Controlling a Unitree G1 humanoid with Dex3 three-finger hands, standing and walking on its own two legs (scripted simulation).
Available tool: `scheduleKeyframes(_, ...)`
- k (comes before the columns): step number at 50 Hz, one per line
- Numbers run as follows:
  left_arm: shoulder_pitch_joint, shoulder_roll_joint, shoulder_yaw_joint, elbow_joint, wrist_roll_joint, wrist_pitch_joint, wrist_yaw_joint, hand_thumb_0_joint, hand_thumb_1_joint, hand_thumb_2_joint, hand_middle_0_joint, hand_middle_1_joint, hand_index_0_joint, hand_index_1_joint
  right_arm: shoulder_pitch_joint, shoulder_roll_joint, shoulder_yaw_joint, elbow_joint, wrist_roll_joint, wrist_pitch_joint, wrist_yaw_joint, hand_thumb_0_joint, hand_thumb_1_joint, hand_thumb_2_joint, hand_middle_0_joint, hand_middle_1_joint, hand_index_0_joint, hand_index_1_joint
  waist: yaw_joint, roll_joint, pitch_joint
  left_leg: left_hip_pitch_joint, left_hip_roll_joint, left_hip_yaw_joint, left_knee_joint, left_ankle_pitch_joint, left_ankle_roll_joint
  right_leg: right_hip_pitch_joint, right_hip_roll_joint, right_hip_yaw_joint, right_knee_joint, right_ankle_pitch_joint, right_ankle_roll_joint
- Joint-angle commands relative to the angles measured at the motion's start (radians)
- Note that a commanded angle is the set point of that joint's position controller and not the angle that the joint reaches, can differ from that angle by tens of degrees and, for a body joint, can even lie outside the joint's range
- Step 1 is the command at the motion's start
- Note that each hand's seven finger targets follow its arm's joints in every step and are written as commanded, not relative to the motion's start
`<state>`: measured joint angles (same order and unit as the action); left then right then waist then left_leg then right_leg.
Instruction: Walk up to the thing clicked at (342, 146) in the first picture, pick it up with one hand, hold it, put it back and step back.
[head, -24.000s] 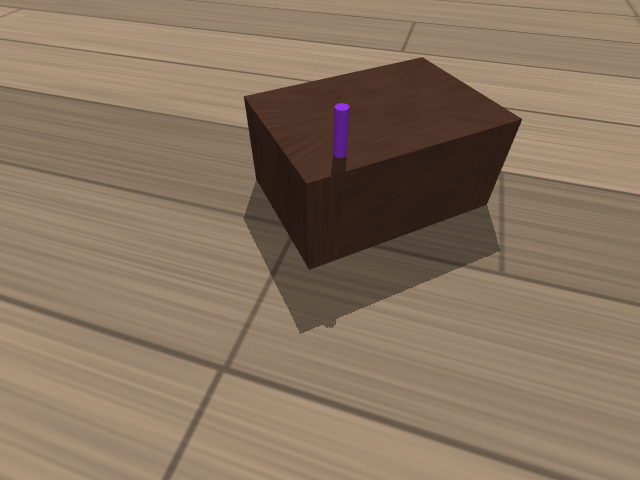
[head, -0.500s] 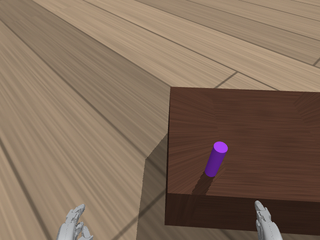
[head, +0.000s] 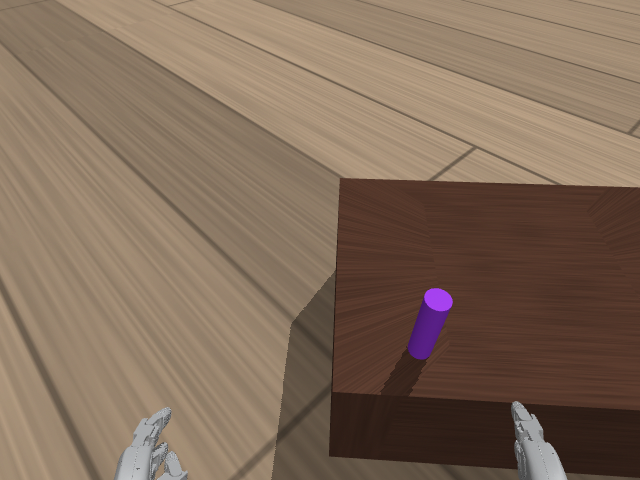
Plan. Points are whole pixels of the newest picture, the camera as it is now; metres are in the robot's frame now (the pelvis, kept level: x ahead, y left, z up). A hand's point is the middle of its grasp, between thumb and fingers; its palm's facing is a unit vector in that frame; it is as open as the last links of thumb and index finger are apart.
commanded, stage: home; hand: right
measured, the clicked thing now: (428, 326) +0.45 -0.19 -0.19
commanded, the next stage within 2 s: stand in 1.06 s
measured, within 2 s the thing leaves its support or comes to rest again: neither
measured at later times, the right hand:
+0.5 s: hand out of the picture +0.17 -0.19 -0.06, palm faces +0.13 +0.95 -0.27, open 17.6 cm
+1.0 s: hand (487, 476) +0.17 -0.18 -0.06, palm faces +0.13 +0.95 -0.27, open 17.5 cm
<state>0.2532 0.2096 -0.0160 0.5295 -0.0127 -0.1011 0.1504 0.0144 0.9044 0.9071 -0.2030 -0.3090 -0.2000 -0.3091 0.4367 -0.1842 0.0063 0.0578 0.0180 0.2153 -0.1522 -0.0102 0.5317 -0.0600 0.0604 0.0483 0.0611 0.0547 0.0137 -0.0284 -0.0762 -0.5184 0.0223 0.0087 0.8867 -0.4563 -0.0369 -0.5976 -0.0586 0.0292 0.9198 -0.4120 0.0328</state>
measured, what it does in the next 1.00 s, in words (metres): stands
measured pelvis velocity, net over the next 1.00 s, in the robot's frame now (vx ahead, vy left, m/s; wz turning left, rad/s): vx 0.00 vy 0.00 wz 0.00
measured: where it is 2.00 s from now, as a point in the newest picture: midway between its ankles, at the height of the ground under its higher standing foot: outside the picture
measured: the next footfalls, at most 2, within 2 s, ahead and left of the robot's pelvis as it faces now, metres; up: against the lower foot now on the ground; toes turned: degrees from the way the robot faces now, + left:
none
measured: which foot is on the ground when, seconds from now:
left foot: down 0.00-1.00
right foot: down 0.00-1.00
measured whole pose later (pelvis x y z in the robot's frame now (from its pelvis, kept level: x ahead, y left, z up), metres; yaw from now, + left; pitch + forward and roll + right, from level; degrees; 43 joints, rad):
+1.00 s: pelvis +0.00 +0.00 +0.00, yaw +0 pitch +6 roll +2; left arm 0.26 0.21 -0.02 0.54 0.00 -0.13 0.17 0.01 0.90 0.91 -0.20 -0.31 -0.20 -0.31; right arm 0.45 -0.19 0.00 0.02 0.02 0.25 -0.15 -0.01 0.55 -0.05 0.06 0.04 0.06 0.05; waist 0.02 -0.03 -0.09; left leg -0.53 0.02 0.01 0.90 -0.46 -0.04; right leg -0.61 -0.06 0.03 0.94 -0.42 0.03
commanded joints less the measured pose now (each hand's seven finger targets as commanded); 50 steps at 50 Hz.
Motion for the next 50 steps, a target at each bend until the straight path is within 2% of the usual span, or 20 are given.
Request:
scheduleKeyframes(1, -0.069, 0.123, 0.056, -0.161, 0.004, -0.056, 0.014, 0.000, 0.898, 0.903, -0.201, -0.305, -0.201, -0.305, -0.032, -0.102, -0.061, -0.196, -0.010, -0.050, -0.010, 0.000, 0.550, -0.049, 0.050, 0.051, 0.050, 0.051, -0.002, -0.002, -0.111, -0.005, -0.046, 0.051, -0.154, 0.183, 0.030, 0.123, 0.033, -0.048, -0.150, 0.162, -0.026)
scheduleKeyframes(4, -0.069, 0.122, 0.052, -0.162, 0.004, -0.059, 0.013, 0.000, 0.898, 0.903, -0.201, -0.305, -0.201, -0.305, -0.038, -0.088, -0.045, -0.196, -0.009, -0.046, -0.006, 0.000, 0.561, -0.043, 0.049, 0.049, 0.049, 0.049, 0.009, 0.009, -0.089, -0.016, -0.047, 0.053, -0.156, 0.176, 0.028, 0.119, 0.032, -0.047, -0.149, 0.154, -0.028)
scheduleKeyframes(7, -0.074, 0.114, 0.049, -0.161, 0.006, -0.060, 0.015, 0.000, 0.898, 0.904, -0.201, -0.306, -0.201, -0.305, -0.039, -0.107, -0.064, -0.199, -0.011, -0.044, -0.009, 0.000, 0.582, -0.031, 0.047, 0.045, 0.047, 0.045, -0.004, 0.006, -0.084, -0.009, -0.044, 0.053, -0.166, 0.147, 0.028, 0.102, 0.036, -0.050, -0.153, 0.125, -0.028)
scheduleKeyframes(8, -0.070, 0.121, 0.054, -0.161, 0.005, -0.062, 0.016, 0.000, 0.898, 0.903, -0.201, -0.305, -0.201, -0.305, -0.032, -0.094, -0.053, -0.187, -0.013, -0.040, -0.008, 0.000, 0.574, -0.036, 0.048, 0.047, 0.048, 0.047, 0.007, 0.016, -0.086, -0.019, -0.047, 0.055, -0.163, 0.144, 0.027, 0.107, 0.034, -0.047, -0.156, 0.122, -0.029)
scheduleKeyframes(12, -0.077, 0.123, 0.052, -0.164, 0.004, -0.067, 0.015, 0.000, 0.898, 0.903, -0.201, -0.305, -0.201, -0.305, -0.053, -0.092, -0.046, -0.209, -0.010, -0.041, -0.007, 0.000, 0.585, -0.029, 0.047, 0.045, 0.047, 0.045, 0.006, -0.005, -0.075, -0.029, -0.049, 0.057, -0.164, 0.114, 0.031, 0.107, 0.031, -0.044, -0.166, 0.093, -0.026)
scheduleKeyframes(13, -0.074, 0.119, 0.053, -0.162, 0.006, -0.069, 0.016, 0.000, 0.898, 0.903, -0.201, -0.305, -0.201, -0.305, -0.056, -0.106, -0.060, -0.217, -0.010, -0.043, -0.009, 0.000, 0.562, -0.042, 0.049, 0.049, 0.049, 0.049, -0.003, -0.016, -0.085, -0.022, -0.049, 0.058, -0.163, 0.110, 0.033, 0.098, 0.032, -0.043, -0.165, 0.089, -0.026)
scheduleKeyframes(24, -0.073, 0.123, 0.052, -0.165, 0.006, -0.080, 0.020, 0.000, 0.898, 0.904, -0.201, -0.305, -0.201, -0.305, -0.038, -0.093, -0.047, -0.214, -0.010, -0.043, -0.007, 0.000, 0.581, -0.031, 0.047, 0.045, 0.047, 0.045, 0.004, -0.013, -0.071, -0.054, -0.055, 0.062, -0.160, 0.052, 0.036, 0.091, 0.027, -0.037, -0.176, 0.032, -0.026)
scheduleKeyframes(25, -0.076, 0.125, 0.055, -0.169, 0.007, -0.081, 0.021, 0.000, 0.898, 0.904, -0.201, -0.306, -0.201, -0.305, -0.024, -0.098, -0.054, -0.219, -0.011, -0.043, -0.007, 0.000, 0.574, -0.035, 0.048, 0.046, 0.048, 0.046, -0.006, 0.002, -0.088, -0.046, -0.056, 0.062, -0.154, 0.055, 0.037, 0.095, 0.023, -0.030, -0.175, 0.038, -0.024)
scheduleKeyframes(26, -0.073, 0.121, 0.053, -0.166, 0.007, -0.080, 0.021, 0.000, 0.898, 0.904, -0.201, -0.306, -0.201, -0.305, -0.038, -0.096, -0.044, -0.224, -0.010, -0.045, -0.005, 0.000, 0.596, -0.022, 0.046, 0.043, 0.046, 0.043, 0.003, -0.010, -0.071, -0.051, -0.053, 0.060, -0.163, 0.047, 0.035, 0.083, 0.028, -0.037, -0.171, 0.029, -0.026)
scheduleKeyframes(27, -0.076, 0.117, 0.050, -0.168, 0.007, -0.083, 0.022, 0.000, 0.898, 0.904, -0.201, -0.306, -0.201, -0.305, -0.039, -0.108, -0.063, -0.226, -0.009, -0.045, -0.006, 0.000, 0.591, -0.025, 0.046, 0.043, 0.046, 0.043, -0.002, 0.003, -0.073, -0.046, -0.051, 0.060, -0.168, 0.045, 0.033, 0.079, 0.031, -0.041, -0.164, 0.029, -0.028)
scheduleKeyframes(29, -0.065, 0.117, 0.051, -0.165, 0.007, -0.086, 0.025, 0.000, 0.898, 0.904, -0.201, -0.306, -0.201, -0.305, -0.028, -0.105, -0.061, -0.226, -0.011, -0.041, -0.008, 0.000, 0.563, -0.041, 0.049, 0.048, 0.049, 0.048, 0.000, 0.004, -0.118, -0.026, -0.050, 0.053, -0.155, 0.102, 0.030, 0.098, 0.033, -0.046, -0.148, 0.081, -0.029)
scheduleKeyframes(30, -0.073, 0.119, 0.052, -0.168, 0.008, -0.086, 0.024, 0.000, 0.898, 0.904, -0.201, -0.306, -0.201, -0.305, -0.035, -0.098, -0.046, -0.244, -0.011, -0.043, -0.006, 0.000, 0.579, -0.032, 0.047, 0.045, 0.047, 0.045, 0.005, -0.008, -0.113, -0.031, -0.051, 0.056, -0.150, 0.110, 0.032, 0.101, 0.032, -0.044, -0.152, 0.091, -0.027)
scheduleKeyframes(31, -0.065, 0.121, 0.051, -0.161, 0.007, -0.086, 0.025, 0.000, 0.898, 0.904, -0.201, -0.306, -0.201, -0.305, -0.026, -0.104, -0.056, -0.233, -0.009, -0.043, -0.007, 0.000, 0.582, -0.030, 0.047, 0.045, 0.047, 0.045, 0.000, -0.006, -0.103, -0.031, -0.050, 0.055, -0.146, 0.127, 0.032, 0.101, 0.032, -0.045, -0.146, 0.109, -0.026)
scheduleKeyframes(35, -0.065, 0.118, 0.049, -0.160, 0.009, -0.085, 0.024, 0.000, 0.898, 0.904, -0.201, -0.306, -0.201, -0.305, -0.042, -0.098, -0.048, -0.238, -0.010, -0.038, -0.007, 0.000, 0.587, -0.027, 0.046, 0.044, 0.046, 0.044, 0.005, -0.018, -0.082, -0.045, -0.051, 0.057, -0.150, 0.096, 0.033, 0.090, 0.029, -0.040, -0.156, 0.075, -0.026)
scheduleKeyframes(39, -0.062, 0.122, 0.052, -0.161, 0.009, -0.084, 0.029, 0.000, 0.898, 0.904, -0.201, -0.306, -0.201, -0.305, -0.014, -0.105, -0.061, -0.227, -0.010, -0.032, -0.006, 0.000, 0.567, -0.039, 0.048, 0.047, 0.048, 0.047, 0.003, 0.009, -0.102, -0.027, -0.049, 0.052, -0.149, 0.145, 0.029, 0.098, 0.033, -0.047, -0.136, 0.125, -0.028)
scheduleKeyframes(40, -0.063, 0.117, 0.049, -0.161, 0.009, -0.084, 0.029, 0.000, 0.898, 0.904, -0.201, -0.306, -0.201, -0.305, -0.007, -0.090, -0.044, -0.221, -0.011, -0.030, -0.004, 0.000, 0.563, -0.041, 0.049, 0.048, 0.049, 0.048, 0.005, 0.023, -0.108, -0.025, -0.049, 0.053, -0.142, 0.170, 0.027, 0.106, 0.032, -0.046, -0.132, 0.150, -0.029)
scheduleKeyframes(42, -0.064, 0.117, 0.049, -0.157, 0.010, -0.083, 0.028, 0.000, 0.898, 0.903, -0.201, -0.305, -0.201, -0.305, -0.019, -0.109, -0.068, -0.224, -0.010, -0.026, -0.007, 0.000, 0.553, -0.047, 0.050, 0.050, 0.050, 0.050, 0.004, 0.008, -0.117, -0.017, -0.047, 0.053, -0.140, 0.190, 0.026, 0.105, 0.034, -0.047, -0.127, 0.167, -0.030)
scheduleKeyframes(45, -0.060, 0.115, 0.050, -0.158, 0.011, -0.079, 0.031, 0.000, 0.898, 0.903, -0.201, -0.305, -0.201, -0.305, -0.008, -0.108, -0.067, -0.216, -0.013, -0.020, -0.006, 0.000, 0.554, -0.047, 0.050, 0.050, 0.050, 0.050, 0.004, 0.026, -0.126, -0.005, -0.043, 0.046, -0.141, 0.223, 0.022, 0.107, 0.037, -0.052, -0.114, 0.194, -0.032)
scheduleKeyframes(46, -0.062, 0.117, 0.051, -0.157, 0.010, -0.078, 0.032, 0.000, 0.898, 0.904, -0.201, -0.306, -0.201, -0.305, -0.011, -0.098, -0.057, -0.213, -0.013, -0.018, -0.004, 0.000, 0.548, -0.050, 0.050, 0.051, 0.050, 0.051, 0.013, 0.026, -0.115, -0.016, -0.044, 0.046, -0.145, 0.221, 0.022, 0.106, 0.037, -0.054, -0.116, 0.188, -0.032)
scheduleKeyframes(50, -0.062, 0.120, 0.052, -0.154, 0.011, -0.078, 0.026, 0.000, 0.898, 0.903, -0.201, -0.305, -0.201, -0.304, -0.026, -0.099, -0.059, -0.222, -0.012, -0.016, -0.007, 0.000, 0.573, -0.036, 0.048, 0.047, 0.048, 0.047, 0.000, -0.009, -0.096, -0.025, -0.048, 0.057, -0.138, 0.178, 0.029, 0.104, 0.031, -0.044, -0.140, 0.160, -0.024)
